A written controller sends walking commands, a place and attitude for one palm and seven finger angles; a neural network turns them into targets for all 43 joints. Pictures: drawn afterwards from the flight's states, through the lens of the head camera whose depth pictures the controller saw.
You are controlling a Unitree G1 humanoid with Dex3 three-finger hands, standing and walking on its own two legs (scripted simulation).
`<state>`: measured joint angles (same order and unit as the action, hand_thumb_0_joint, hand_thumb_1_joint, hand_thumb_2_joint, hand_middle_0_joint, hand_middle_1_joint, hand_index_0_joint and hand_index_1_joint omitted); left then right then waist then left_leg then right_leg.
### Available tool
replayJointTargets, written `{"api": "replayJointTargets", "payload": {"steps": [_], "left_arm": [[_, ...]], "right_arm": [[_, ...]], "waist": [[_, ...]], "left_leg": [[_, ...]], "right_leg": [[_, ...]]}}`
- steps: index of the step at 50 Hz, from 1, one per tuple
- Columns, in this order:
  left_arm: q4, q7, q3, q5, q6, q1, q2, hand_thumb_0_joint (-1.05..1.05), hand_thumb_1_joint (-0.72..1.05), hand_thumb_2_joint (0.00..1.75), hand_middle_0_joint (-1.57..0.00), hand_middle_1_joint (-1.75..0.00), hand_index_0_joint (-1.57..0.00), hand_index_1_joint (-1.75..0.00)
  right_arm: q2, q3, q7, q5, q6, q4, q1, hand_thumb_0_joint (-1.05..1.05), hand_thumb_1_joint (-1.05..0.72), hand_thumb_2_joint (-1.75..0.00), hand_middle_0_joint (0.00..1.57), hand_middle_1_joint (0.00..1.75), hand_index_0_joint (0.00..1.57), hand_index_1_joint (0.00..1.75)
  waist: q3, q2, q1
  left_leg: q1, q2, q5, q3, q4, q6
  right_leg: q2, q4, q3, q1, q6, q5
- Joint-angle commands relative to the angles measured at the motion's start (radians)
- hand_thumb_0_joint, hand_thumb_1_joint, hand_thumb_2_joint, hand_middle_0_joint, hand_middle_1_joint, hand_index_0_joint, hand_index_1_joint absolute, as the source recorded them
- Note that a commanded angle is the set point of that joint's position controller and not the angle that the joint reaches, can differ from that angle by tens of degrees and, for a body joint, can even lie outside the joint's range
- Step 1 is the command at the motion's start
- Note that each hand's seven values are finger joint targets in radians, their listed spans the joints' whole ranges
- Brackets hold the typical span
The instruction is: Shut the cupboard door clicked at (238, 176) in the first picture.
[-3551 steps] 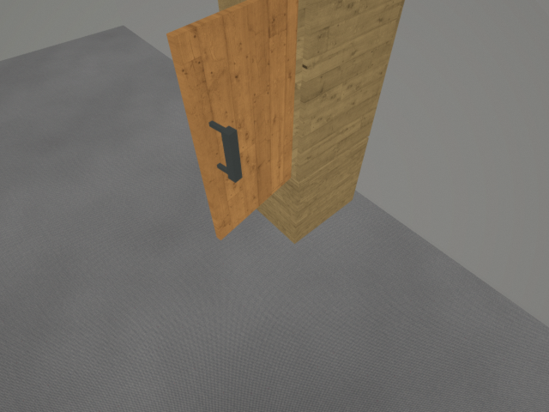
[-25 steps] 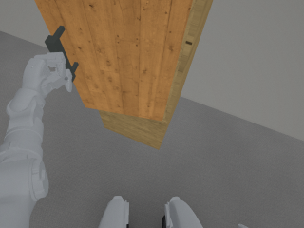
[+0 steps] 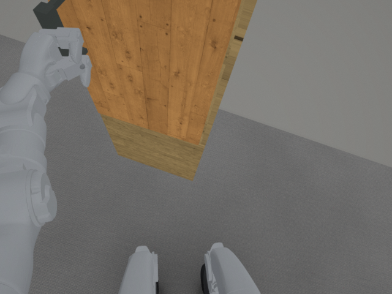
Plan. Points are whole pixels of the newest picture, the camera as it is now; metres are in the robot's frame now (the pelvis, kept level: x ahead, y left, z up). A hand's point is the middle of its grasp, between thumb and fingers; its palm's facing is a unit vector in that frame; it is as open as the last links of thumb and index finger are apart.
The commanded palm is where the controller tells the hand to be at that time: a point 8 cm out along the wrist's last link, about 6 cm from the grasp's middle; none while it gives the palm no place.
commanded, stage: push the door shut along its arc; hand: left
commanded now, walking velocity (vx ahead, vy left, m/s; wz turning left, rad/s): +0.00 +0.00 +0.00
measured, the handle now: (67, 35) +0.60 +0.21 +0.09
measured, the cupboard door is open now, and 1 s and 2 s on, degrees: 1 0 0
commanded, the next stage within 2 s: pull the fist back off the door in 0.62 s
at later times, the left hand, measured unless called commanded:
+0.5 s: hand (119, 45) +0.56 +0.11 +0.11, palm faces -0.38 -0.92 -0.01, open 3.1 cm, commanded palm +0.58 +0.15 +0.09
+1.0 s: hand (114, 44) +0.57 +0.12 +0.11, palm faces +0.13 -0.99 -0.04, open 2.9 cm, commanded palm +0.56 +0.13 +0.09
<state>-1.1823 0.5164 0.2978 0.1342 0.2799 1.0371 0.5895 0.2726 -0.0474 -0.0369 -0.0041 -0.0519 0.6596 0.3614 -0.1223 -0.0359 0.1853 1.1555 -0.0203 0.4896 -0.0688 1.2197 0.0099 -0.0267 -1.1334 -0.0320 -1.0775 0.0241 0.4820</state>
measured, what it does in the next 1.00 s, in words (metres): stands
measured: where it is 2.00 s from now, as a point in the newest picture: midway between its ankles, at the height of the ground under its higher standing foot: outside the picture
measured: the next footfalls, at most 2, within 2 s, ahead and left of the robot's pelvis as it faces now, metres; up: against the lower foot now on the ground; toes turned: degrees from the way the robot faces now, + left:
none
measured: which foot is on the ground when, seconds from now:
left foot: down 0.00-1.00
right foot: down 0.00-1.00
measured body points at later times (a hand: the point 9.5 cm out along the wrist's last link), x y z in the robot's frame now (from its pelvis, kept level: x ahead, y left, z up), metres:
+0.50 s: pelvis -0.02 -0.01 -0.02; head +0.15 +0.02 +0.40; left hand +0.57 +0.16 +0.12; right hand -0.01 -0.28 -0.11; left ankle +0.04 +0.11 -0.64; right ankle +0.03 -0.14 -0.64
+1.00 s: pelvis -0.04 -0.01 -0.03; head +0.13 +0.03 +0.39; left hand +0.56 +0.17 +0.11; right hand -0.07 -0.25 -0.13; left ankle +0.04 +0.11 -0.64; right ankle +0.03 -0.14 -0.64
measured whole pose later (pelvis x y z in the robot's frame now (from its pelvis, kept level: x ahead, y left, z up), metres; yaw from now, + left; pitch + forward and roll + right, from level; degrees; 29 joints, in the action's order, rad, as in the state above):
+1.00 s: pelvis -0.04 -0.01 -0.03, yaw +0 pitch +28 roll -6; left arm -1.31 -0.12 0.32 -0.10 0.22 1.34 0.51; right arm 0.22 -0.07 0.05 0.11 -0.09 0.67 0.44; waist -0.14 -0.06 0.28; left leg 1.36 -0.01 0.44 -0.10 1.30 0.00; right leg -0.02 -1.23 -0.06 -1.28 0.02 0.45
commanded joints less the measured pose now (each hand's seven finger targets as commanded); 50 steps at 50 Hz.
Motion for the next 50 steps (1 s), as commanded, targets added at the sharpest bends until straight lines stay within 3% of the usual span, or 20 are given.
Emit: {"api": "replayJointTargets", "payload": {"steps": [1, 4, 5, 6, 9, 10, 12, 16, 19, 22, 26, 28, 30, 36, 37, 40, 43, 45, 47, 50], "left_arm": [[0.204, -0.006, 0.026, -0.004, 0.054, 0.524, 0.187, 0.0, 0.9, 0.9, -1.3, -1.5, -1.3, -1.5], [0.199, -0.012, 0.031, -0.017, 0.06, 0.547, 0.204, 0.0, 0.9, 0.9, -1.3, -1.5, -1.3, -1.5], [0.228, -0.006, 0.007, -0.019, 0.068, 0.596, 0.183, 0.0, 0.9, 0.9, -1.3, -1.5, -1.3, -1.5], [0.184, -0.007, -0.02, -0.025, 0.057, 0.598, 0.15, 0.0, 0.9, 0.9, -1.3, -1.5, -1.3, -1.5], [0.187, -0.007, -0.041, -0.025, 0.049, 0.687, 0.137, 0.0, 0.9, 0.9, -1.3, -1.5, -1.3, -1.5], [0.195, -0.001, -0.035, -0.025, 0.051, 0.71, 0.158, 0.0, 0.9, 0.9, -1.3, -1.5, -1.3, -1.5], [0.205, 0.007, -0.067, -0.026, 0.045, 0.735, 0.122, 0.0, 0.9, 0.9, -1.3, -1.5, -1.3, -1.5], [0.151, 0.015, -0.082, -0.014, 0.019, 0.758, 0.111, 0.0, 0.9, 0.9, -1.3, -1.5, -1.3, -1.5], [0.087, 0.005, -0.033, -0.022, -0.006, 0.77, 0.185, 0.0, 0.9, 0.9, -1.3, -1.5, -1.3, -1.5], [0.045, -0.017, 0.025, -0.067, -0.005, 0.777, 0.303, 0.0, 0.9, 0.9, -1.3, -1.5, -1.3, -1.5], [0.022, -0.016, 0.054, -0.118, -0.005, 0.787, 0.386, 0.0, 0.9, 0.9, -1.3, -1.5, -1.3, -1.5], [0.002, -0.004, 0.028, -0.126, -0.02, 0.809, 0.37, 0.0, 0.9, 0.9, -1.3, -1.5, -1.3, -1.5], [0.011, 0.005, -0.014, -0.117, -0.03, 0.862, 0.311, 0.0, 0.9, 0.9, -1.3, -1.5, -1.3, -1.5], [0.026, 0.02, -0.064, -0.104, -0.077, 0.937, 0.241, 0.0, 0.9, 0.9, -1.3, -1.5, -1.3, -1.5], [0.08, -0.169, 0.134, -0.047, -0.094, 0.952, 0.292, 0.0, 0.9, 0.9, -1.3, -1.5, -1.3, -1.5], [0.059, -0.403, 0.098, -0.085, -0.11, 0.901, 0.138, 0.0, 0.9, 0.9, -1.3, -1.5, -1.3, -1.5], [0.172, -0.617, 0.097, -0.141, -0.063, 0.956, 0.074, 0.0, 0.9, 0.9, -1.3, -1.5, -1.3, -1.5], [0.145, -0.677, 0.027, -0.227, -0.022, 0.952, 0.039, 0.0, 0.9, 0.9, -1.3, -1.5, -1.3, -1.5], [0.108, -0.682, -0.028, -0.281, 0.007, 0.95, 0.019, 0.0, 0.9, 0.9, -1.3, -1.5, -1.3, -1.5], [0.059, -0.638, -0.06, -0.27, 0.03, 0.932, -0.005, 0.0, 0.9, 0.9, -1.3, -1.5, -1.3, -1.5]], "right_arm": [[0.194, 0.07, -0.004, -0.001, -0.011, -0.058, 0.164, 0.0, -0.9, -0.9, 0.2, 0.3, 0.2, 0.3], [0.194, 0.069, -0.004, 0.0, -0.008, -0.062, 0.175, 0.0, -0.9, -0.9, 0.2, 0.3, 0.2, 0.3], [0.194, 0.075, -0.005, -0.002, -0.008, -0.059, 0.17, 0.0, -0.9, -0.9, 0.2, 0.3, 0.2, 0.3], [0.193, 0.072, -0.005, -0.002, -0.007, -0.051, 0.168, 0.0, -0.9, -0.9, 0.2, 0.3, 0.2, 0.3], [0.196, 0.07, -0.012, -0.002, -0.016, -0.039, 0.177, 0.0, -0.9, -0.9, 0.2, 0.3, 0.2, 0.3], [0.2, 0.071, -0.016, -0.003, -0.019, -0.033, 0.178, 0.0, -0.9, -0.9, 0.2, 0.3, 0.2, 0.3], [0.199, 0.071, -0.019, -0.001, -0.025, -0.025, 0.176, 0.0, -0.9, -0.9, 0.2, 0.3, 0.2, 0.3], [0.204, 0.06, -0.028, -0.001, -0.045, -0.008, 0.162, 0.0, -0.9, -0.9, 0.2, 0.3, 0.2, 0.3], [0.204, 0.041, -0.034, -0.001, -0.057, -0.017, 0.162, 0.0, -0.9, -0.9, 0.2, 0.3, 0.2, 0.3], [0.199, 0.027, -0.031, 0.003, -0.055, -0.046, 0.168, 0.0, -0.9, -0.9, 0.2, 0.3, 0.2, 0.3], [0.197, 0.023, -0.026, 0.008, -0.041, -0.074, 0.184, 0.0, -0.9, -0.9, 0.2, 0.3, 0.2, 0.3], [0.199, 0.023, -0.029, 0.002, -0.036, -0.073, 0.19, 0.0, -0.9, -0.9, 0.2, 0.3, 0.2, 0.3], [0.207, 0.029, -0.031, -0.001, -0.041, -0.058, 0.196, 0.0, -0.9, -0.9, 0.2, 0.3, 0.2, 0.3], [0.216, 0.031, -0.034, 0.005, -0.06, -0.013, 0.216, 0.0, -0.9, -0.9, 0.2, 0.3, 0.2, 0.3], [0.194, 0.016, -0.027, 0.036, -0.064, -0.044, 0.285, 0.0, -0.9, -0.9, 0.2, 0.3, 0.2, 0.3], [0.185, 0.038, 0.012, 0.062, -0.058, -0.034, 0.288, 0.0, -0.9, -0.9, 0.2, 0.3, 0.2, 0.3], [0.17, 0.051, 0.047, 0.096, -0.055, -0.029, 0.289, 0.0, -0.9, -0.9, 0.2, 0.3, 0.2, 0.3], [0.169, 0.059, 0.072, 0.108, -0.048, -0.014, 0.294, 0.0, -0.9, -0.9, 0.2, 0.3, 0.2, 0.3], [0.175, 0.064, 0.085, 0.109, -0.039, -0.004, 0.298, 0.0, -0.9, -0.9, 0.2, 0.3, 0.2, 0.3], [0.179, 0.067, 0.087, 0.102, -0.03, -0.007, 0.281, 0.0, -0.9, -0.9, 0.2, 0.3, 0.2, 0.3]], "waist": [[-0.509, -0.196, 0.05], [-0.51, -0.178, 0.06], [-0.527, -0.205, 0.073], [-0.485, -0.199, 0.084], [-0.482, -0.196, 0.115], [-0.503, -0.206, 0.111], [-0.52, -0.225, 0.12], [-0.491, -0.229, 0.136], [-0.461, -0.207, 0.136], [-0.492, -0.195, 0.127], [-0.532, -0.167, 0.137], [-0.498, -0.161, 0.153], [-0.501, -0.193, 0.173], [-0.528, -0.241, 0.201], [-0.549, -0.263, 0.145], [-0.504, -0.228, 0.157], [-0.549, -0.261, 0.146], [-0.543, -0.28, 0.167], [-0.496, -0.269, 0.189], [-0.469, -0.267, 0.187]], "left_leg": [[-0.58, -0.014, -0.377, -0.046, -0.133, 0.01], [-0.568, -0.015, -0.385, -0.045, -0.128, 0.013], [-0.58, -0.018, -0.376, -0.045, -0.122, 0.011], [-0.572, -0.016, -0.348, -0.05, -0.124, 0.01], [-0.564, -0.015, -0.318, -0.05, -0.113, 0.019], [-0.569, -0.017, -0.313, -0.052, -0.112, 0.016], [-0.587, -0.016, -0.304, -0.055, -0.107, 0.017], [-0.56, -0.014, -0.251, -0.057, -0.101, 0.02], [-0.461, -0.011, -0.213, -0.04, -0.087, 0.029], [-0.358, -0.01, -0.214, -0.02, -0.049, 0.035], [-0.26, -0.011, -0.222, -0.001, -0.007, 0.044], [-0.218, -0.013, -0.169, 0.004, -0.003, 0.046], [-0.258, -0.02, -0.156, -0.009, -0.005, 0.044], [-0.353, -0.026, -0.151, -0.039, -0.005, 0.039], [-0.317, -0.039, -0.14, -0.056, -0.04, 0.039], [-0.332, -0.04, -0.033, -0.093, -0.098, 0.018], [-0.371, -0.03, 0.006, -0.103, -0.122, 0.009], [-0.41, -0.026, 0.017, -0.109, -0.131, 0.001], [-0.41, -0.022, 0.067, -0.109, -0.15, 0.002], [-0.403, -0.009, 0.088, -0.097, -0.163, 0.004]], "right_leg": [[-0.028, 0.131, -0.023, 0.019, -0.066, -0.219], [-0.032, 0.125, -0.024, 0.027, -0.066, -0.228], [-0.029, 0.123, -0.02, 0.001, -0.062, -0.223], [-0.031, 0.129, -0.026, -0.021, -0.063, -0.203], [-0.031, 0.129, -0.025, -0.048, -0.063, -0.188], [-0.03, 0.127, -0.023, -0.048, -0.062, -0.183], [-0.03, 0.125, -0.026, -0.07, -0.064, -0.175], [-0.031, 0.124, -0.034, -0.098, -0.069, -0.139], [-0.034, 0.11, -0.033, -0.079, -0.069, -0.116], [-0.033, 0.084, -0.014, -0.029, -0.062, -0.123], [-0.039, 0.062, 0.001, 0.036, -0.052, -0.155], [-0.04, 0.068, 0.008, 0.02, -0.049, -0.123], [-0.042, 0.06, -0.004, -0.047, -0.05, -0.105], [-0.045, 0.045, -0.04, -0.157, -0.057, -0.087], [-0.032, 0.057, -0.029, -0.127, -0.047, -0.084], [-0.026, 0.056, -0.047, -0.174, -0.036, -0.044], [-0.019, 0.064, -0.047, -0.167, -0.032, -0.031], [-0.017, 0.069, -0.05, -0.193, -0.038, -0.021], [-0.015, 0.092, -0.047, -0.201, -0.044, 0.002], [-0.014, 0.116, -0.04, -0.173, -0.054, 0.014]]}}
